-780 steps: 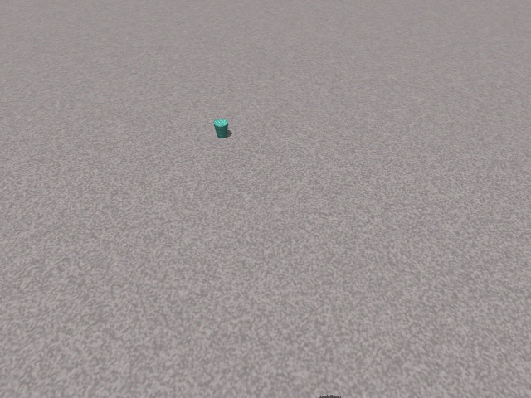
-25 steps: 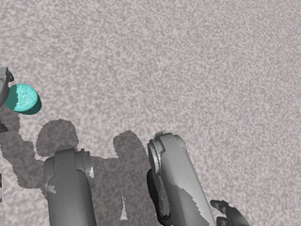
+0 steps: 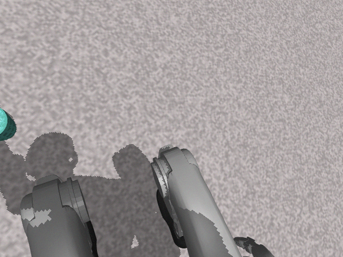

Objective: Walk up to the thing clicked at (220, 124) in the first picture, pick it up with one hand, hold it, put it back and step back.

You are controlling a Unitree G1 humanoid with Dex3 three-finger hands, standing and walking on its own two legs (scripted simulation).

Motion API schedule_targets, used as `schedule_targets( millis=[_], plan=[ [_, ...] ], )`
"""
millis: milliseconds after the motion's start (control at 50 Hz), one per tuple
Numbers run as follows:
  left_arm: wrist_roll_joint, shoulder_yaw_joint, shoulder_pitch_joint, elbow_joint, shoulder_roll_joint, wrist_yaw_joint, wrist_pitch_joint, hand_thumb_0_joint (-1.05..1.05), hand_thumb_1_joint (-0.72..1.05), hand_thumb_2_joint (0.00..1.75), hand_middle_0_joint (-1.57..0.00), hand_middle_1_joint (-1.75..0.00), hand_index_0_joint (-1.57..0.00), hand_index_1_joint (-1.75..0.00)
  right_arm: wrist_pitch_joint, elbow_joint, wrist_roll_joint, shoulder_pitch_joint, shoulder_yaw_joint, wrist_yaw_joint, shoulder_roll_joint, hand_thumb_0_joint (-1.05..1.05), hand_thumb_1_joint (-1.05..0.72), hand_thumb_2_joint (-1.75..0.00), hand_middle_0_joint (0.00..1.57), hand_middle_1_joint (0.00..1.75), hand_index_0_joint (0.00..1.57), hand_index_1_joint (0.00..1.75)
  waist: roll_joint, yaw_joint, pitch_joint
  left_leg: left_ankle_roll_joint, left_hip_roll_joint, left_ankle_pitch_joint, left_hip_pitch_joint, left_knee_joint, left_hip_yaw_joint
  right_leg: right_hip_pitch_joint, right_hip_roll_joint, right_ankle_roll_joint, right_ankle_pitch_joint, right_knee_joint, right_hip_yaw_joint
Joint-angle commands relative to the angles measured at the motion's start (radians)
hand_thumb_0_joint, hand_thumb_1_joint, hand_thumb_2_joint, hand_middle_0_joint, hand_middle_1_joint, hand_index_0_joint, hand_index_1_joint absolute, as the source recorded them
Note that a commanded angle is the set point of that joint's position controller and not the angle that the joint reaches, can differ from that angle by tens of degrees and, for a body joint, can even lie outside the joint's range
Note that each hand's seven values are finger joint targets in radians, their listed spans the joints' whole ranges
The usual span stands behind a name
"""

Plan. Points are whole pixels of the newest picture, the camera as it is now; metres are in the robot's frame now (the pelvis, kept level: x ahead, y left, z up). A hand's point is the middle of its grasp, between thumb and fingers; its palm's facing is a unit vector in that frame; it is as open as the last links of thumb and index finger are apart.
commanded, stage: approach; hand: left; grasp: from above
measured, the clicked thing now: out of the picture +0.47 +0.32 -0.29
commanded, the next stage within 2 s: withdraw in 0.14 s
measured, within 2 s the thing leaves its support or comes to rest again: neither
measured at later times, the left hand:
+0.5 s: hand out of the picture +0.47 +0.33 -0.16, palm faces -0.31 -0.07 -0.95, open 13.8 cm
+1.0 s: hand out of the picture +0.44 +0.34 -0.04, palm faces -0.50 -0.11 -0.86, open 14.0 cm
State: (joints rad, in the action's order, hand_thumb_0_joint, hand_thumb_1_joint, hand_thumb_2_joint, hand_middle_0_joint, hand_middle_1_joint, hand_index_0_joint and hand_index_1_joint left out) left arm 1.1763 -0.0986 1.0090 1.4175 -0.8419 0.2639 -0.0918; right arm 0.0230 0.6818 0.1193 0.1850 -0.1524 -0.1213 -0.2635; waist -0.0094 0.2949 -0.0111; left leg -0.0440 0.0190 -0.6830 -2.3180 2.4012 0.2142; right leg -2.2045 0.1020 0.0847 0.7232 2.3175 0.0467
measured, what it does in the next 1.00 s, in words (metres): rises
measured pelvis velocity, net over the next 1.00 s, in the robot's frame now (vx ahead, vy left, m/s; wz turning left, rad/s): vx -0.01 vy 0.00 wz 0.06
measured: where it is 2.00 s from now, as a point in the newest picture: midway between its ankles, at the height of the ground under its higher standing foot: (136, 242)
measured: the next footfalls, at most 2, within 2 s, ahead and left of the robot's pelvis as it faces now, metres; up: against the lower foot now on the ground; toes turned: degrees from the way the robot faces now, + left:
none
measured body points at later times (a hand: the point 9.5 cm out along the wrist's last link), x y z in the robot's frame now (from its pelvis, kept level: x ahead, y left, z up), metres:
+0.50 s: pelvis -0.01 +0.00 -0.01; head +0.22 +0.11 +0.37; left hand +0.48 +0.33 -0.11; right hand +0.10 -0.27 -0.10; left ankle +0.07 +0.14 -0.30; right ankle +0.10 -0.13 -0.30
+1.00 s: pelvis -0.01 +0.00 +0.07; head +0.21 +0.09 +0.46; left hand +0.47 +0.35 +0.01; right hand +0.05 -0.27 -0.02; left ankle +0.07 +0.14 -0.30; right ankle +0.10 -0.13 -0.30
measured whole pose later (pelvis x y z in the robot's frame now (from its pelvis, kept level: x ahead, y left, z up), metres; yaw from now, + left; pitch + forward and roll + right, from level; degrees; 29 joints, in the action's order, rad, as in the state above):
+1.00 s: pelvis -0.01 +0.00 +0.07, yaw +3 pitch +35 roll -9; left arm 1.12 0.01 0.94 1.17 -0.79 0.03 -0.21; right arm 0.08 0.65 0.06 0.24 -0.08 -0.07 -0.29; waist 0.00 0.20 0.10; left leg -0.02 0.02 -0.63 -2.13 2.15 0.16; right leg -2.02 0.06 0.05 0.69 2.08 0.03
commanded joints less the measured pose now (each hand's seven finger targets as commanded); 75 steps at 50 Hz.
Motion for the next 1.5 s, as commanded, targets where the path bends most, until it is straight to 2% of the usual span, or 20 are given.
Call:
schedule_targets(
  millis=[0,120,160,260,320,340,380,460,500,560,600,660,780,860,960,1060,1140,1240,1340,1480],
  plan=[
    [-0.039,-0.04,0.176,-0.198,-0.271,-0.013,-0.074,0.0,-0.5,0.92,-0.08,-1.06,-0.1,-1.03,0.001,-0.027,0.003,0.168,0.096,0.004,-0.258,0.0,-0.9,-0.89,0.2,0.3,0.2,0.3,0.266,-0.057,0.696,0.073,-0.007,0.217,0.46,-0.217,-0.14,0.4,-0.002,-0.104,-0.288,-0.23,0.123],
    [-0.007,0.025,0.238,-0.288,-0.151,0.057,-0.209,0.0,-0.5,0.95,-0.07,-1.07,-0.1,-1.04,-0.01,0.008,0.014,0.17,0.121,-0.005,-0.259,0.0,-0.9,-0.89,0.2,0.3,0.2,0.3,0.322,-0.019,0.669,0.056,-0.001,0.181,0.537,-0.206,-0.129,0.288,-0.002,-0.109,-0.26,-0.227,0.142],
    [0.016,0.019,0.297,-0.321,-0.177,0.1,-0.23,0.0,-0.49,0.98,-0.08,-1.08,-0.1,-1.05,-0.017,0.018,0.022,0.165,0.129,-0.003,-0.265,0.0,-0.9,-0.89,0.2,0.3,0.2,0.3,0.354,-0.021,0.697,0.049,0.0,0.175,0.572,-0.205,-0.13,0.269,-0.008,-0.11,-0.254,-0.219,0.147],
    [0.086,0.023,0.316,-0.177,-0.146,0.205,-0.182,0.0,-0.48,0.95,-0.06,-1.06,-0.09,-1.03,-0.03,0.044,0.037,0.142,0.132,0.002,-0.265,0.0,-0.9,-0.89,0.2,0.3,0.2,0.3,0.386,-0.01,0.68,0.042,-0.002,0.175,0.61,-0.228,-0.134,0.189,-0.015,-0.115,-0.248,-0.195,0.156],
    [0.12,0.002,0.375,-0.105,-0.188,0.242,-0.129,0.0,-0.5,0.97,-0.06,-1.06,-0.09,-1.03,-0.038,0.048,0.045,0.136,0.122,0.006,-0.273,0.0,-0.9,-0.9,0.2,0.3,0.2,0.3,0.405,-0.011,0.687,0.046,-0.004,0.165,0.602,-0.23,-0.138,0.175,-0.021,-0.116,-0.247,-0.188,0.154],
    [0.116,-0.007,0.387,-0.132,-0.202,0.251,-0.111,0.0,-0.5,0.97,-0.06,-1.07,-0.09,-1.04,-0.04,0.049,0.044,0.119,0.122,0.007,-0.268,0.0,-0.91,-0.9,0.2,0.3,0.2,0.3,0.443,-0.039,0.715,0.044,-0.005,0.165,0.622,-0.245,-0.144,0.174,-0.021,-0.121,-0.245,-0.184,0.15],
    [0.113,-0.035,0.391,-0.139,-0.228,0.257,-0.068,0.0,-0.5,0.97,-0.06,-1.06,-0.09,-1.03,-0.045,0.038,0.042,0.106,0.13,0.007,-0.275,0.0,-0.9,-0.9,0.2,0.3,0.2,0.3,0.474,-0.051,0.769,0.043,-0.004,0.169,0.663,-0.257,-0.147,0.178,-0.025,-0.121,-0.251,-0.178,0.146],
    [0.081,-0.034,0.42,-0.192,-0.228,0.21,0.014,0.0,-0.52,0.98,-0.06,-1.05,-0.08,-1.03,-0.044,0.019,0.02,0.111,0.144,0.006,-0.27,0.0,-0.91,-0.9,0.2,0.3,0.2,0.3,0.468,-0.061,0.834,0.054,-0.007,0.171,0.656,-0.278,-0.164,0.24,-0.024,-0.123,-0.265,-0.216,0.121],
    [0.06,-0.031,0.429,-0.231,-0.256,0.156,0.045,0.0,-0.53,0.98,-0.06,-1.05,-0.08,-1.03,-0.037,0.01,0.006,0.121,0.154,0.009,-0.263,0.0,-0.91,-0.9,0.2,0.3,0.2,0.3,0.448,-0.071,0.887,0.062,-0.006,0.192,0.674,-0.285,-0.169,0.295,-0.019,-0.122,-0.283,-0.251,0.106],
    [0.022,-0.012,0.389,-0.252,-0.252,0.052,0.075,0.0,-0.53,0.98,-0.06,-1.05,-0.08,-1.03,-0.013,0.002,-0.018,0.157,0.163,0.012,-0.252,0.0,-0.91,-0.9,0.2,0.3,0.2,0.3,0.374,-0.074,0.852,0.072,-0.01,0.183,0.633,-0.323,-0.169,0.364,-0.015,-0.119,-0.27,-0.304,0.092],
    [-0.003,-0.015,0.378,-0.296,-0.276,-0.027,0.074,0.0,-0.53,0.99,-0.07,-1.05,-0.08,-1.03,0.002,-0.014,-0.03,0.176,0.167,0.018,-0.249,0.0,-0.91,-0.9,0.2,0.3,0.2,0.3,0.325,-0.074,0.833,0.075,-0.01,0.193,0.627,-0.348,-0.157,0.401,-0.014,-0.118,-0.271,-0.327,0.091],
    [-0.039,0.04,0.3,-0.273,-0.202,-0.137,0.06,0.0,-0.53,0.98,-0.07,-1.04,-0.09,-1.03,0.021,-0.028,-0.046,0.208,0.166,0.025,-0.245,0.0,-0.91,-0.9,0.2,0.3,0.2,0.3,0.246,-0.064,0.753,0.083,-0.009,0.173,0.596,-0.384,-0.148,0.421,-0.018,-0.112,-0.252,-0.382,0.082],
    [-0.096,0.057,0.216,-0.348,-0.182,-0.274,-0.027,0.0,-0.5,0.97,-0.07,-1.04,-0.09,-1.02,0.04,-0.073,-0.064,0.224,0.158,0.05,-0.243,0.0,-0.9,-0.9,0.2,0.3,0.2,0.3,0.16,-0.067,0.679,0.088,-0.009,0.154,0.577,-0.436,-0.14,0.466,-0.02,-0.118,-0.229,-0.447,0.07],
    [-0.102,0.06,0.238,-0.419,-0.176,-0.272,-0.105,0.0,-0.51,0.97,-0.08,-1.03,-0.09,-1.02,0.043,-0.061,-0.064,0.231,0.145,0.065,-0.216,0.0,-0.9,-0.9,0.2,0.3,0.2,0.3,0.212,-0.089,0.696,0.08,-0.008,0.166,0.628,-0.453,-0.151,0.471,-0.024,-0.117,-0.238,-0.456,0.056],
    [-0.049,0.071,0.278,-0.373,-0.121,-0.135,-0.149,0.0,-0.51,0.97,-0.08,-1.02,-0.09,-1.0,0.037,-0.049,-0.051,0.206,0.142,0.061,-0.222,0.0,-0.9,-0.9,0.2,0.3,0.2,0.3,0.278,-0.081,0.69,0.061,-0.001,0.174,0.713,-0.483,-0.134,0.374,-0.033,-0.124,-0.232,-0.426,0.08],
    [0.041,0.045,0.373,-0.301,-0.168,0.006,-0.113,0.0,-0.52,0.98,-0.07,-1.03,-0.09,-1.01,0.02,-0.016,-0.034,0.202,0.144,0.041,-0.233,0.0,-0.91,-0.9,0.2,0.3,0.2,0.3,0.337,-0.072,0.74,0.058,-0.005,0.183,0.753,-0.469,-0.155,0.34,-0.035,-0.127,-0.24,-0.41,0.085],
    [0.072,0.018,0.431,-0.214,-0.205,0.065,-0.067,0.0,-0.53,0.98,-0.07,-1.03,-0.08,-1.02,0.004,-0.001,-0.021,0.181,0.139,0.035,-0.238,0.0,-0.91,-0.9,0.2,0.3,0.2,0.3,0.349,-0.059,0.74,0.061,-0.009,0.145,0.712,-0.441,-0.166,0.315,-0.041,-0.124,-0.218,-0.396,0.082],
    [0.067,0.015,0.47,-0.127,-0.235,0.062,-0.04,0.0,-0.53,0.98,-0.07,-1.03,-0.08,-1.02,-0.016,0.005,-0.012,0.168,0.126,0.032,-0.238,0.0,-0.91,-0.9,0.2,0.3,0.2,0.3,0.317,-0.027,0.74,0.071,-0.015,0.109,0.635,-0.388,-0.175,0.322,-0.038,-0.119,-0.189,-0.381,0.078],
    [0.062,0.002,0.525,-0.197,-0.297,0.006,-0.046,0.0,-0.53,0.97,-0.07,-1.04,-0.08,-1.02,-0.02,-0.001,-0.012,0.183,0.132,0.04,-0.252,0.0,-0.91,-0.9,0.2,0.3,0.2,0.3,0.393,-0.035,0.78,0.06,-0.011,0.057,0.679,-0.409,-0.151,0.308,-0.036,-0.124,-0.145,-0.358,0.093],
    [0.002,0.037,0.387,-0.325,-0.218,-0.107,-0.024,0.0,-0.51,0.96,-0.07,-1.02,-0.09,-1.0,0.011,-0.016,-0.038,0.245,0.163,0.04,-0.255,0.0,-0.9,-0.9,0.2,0.3,0.2,0.3,0.383,-0.065,0.858,0.054,-0.01,0.19,0.765,-0.456,-0.129,0.363,-0.037,-0.124,-0.246,-0.371,0.098]
  ],
)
